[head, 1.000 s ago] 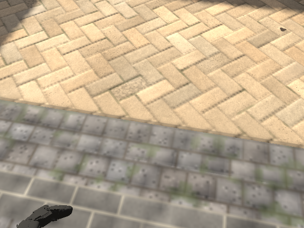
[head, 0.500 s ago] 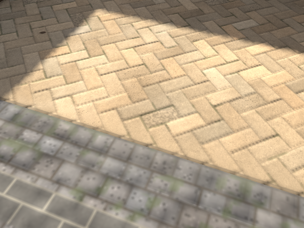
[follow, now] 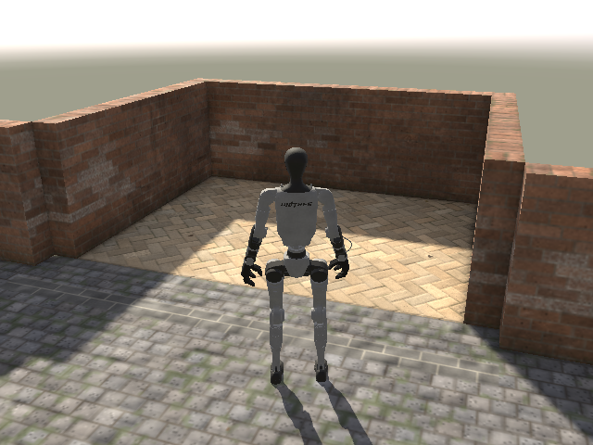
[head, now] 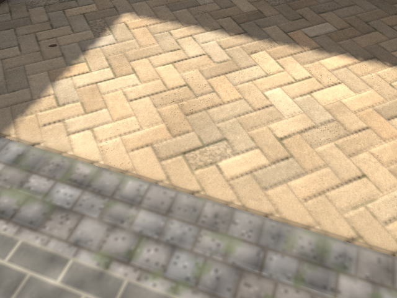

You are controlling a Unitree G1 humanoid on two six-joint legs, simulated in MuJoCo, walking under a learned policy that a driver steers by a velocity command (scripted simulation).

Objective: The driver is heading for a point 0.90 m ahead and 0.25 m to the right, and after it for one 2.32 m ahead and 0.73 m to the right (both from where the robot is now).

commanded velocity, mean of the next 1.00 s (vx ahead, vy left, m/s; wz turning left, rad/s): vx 0.39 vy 0.00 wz -0.09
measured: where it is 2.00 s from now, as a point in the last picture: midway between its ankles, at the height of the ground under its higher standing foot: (257, 200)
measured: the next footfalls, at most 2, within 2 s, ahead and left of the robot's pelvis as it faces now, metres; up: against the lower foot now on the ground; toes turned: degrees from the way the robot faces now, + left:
left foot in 0.70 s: +0.44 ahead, +0.10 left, +0.00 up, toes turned +1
right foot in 1.24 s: +0.70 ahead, -0.18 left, +0.00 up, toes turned -20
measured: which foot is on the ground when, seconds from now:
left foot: down 0.00-0.22, up 0.24-0.68, down 0.70-1.00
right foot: down 0.00-0.72, up 0.74-1.00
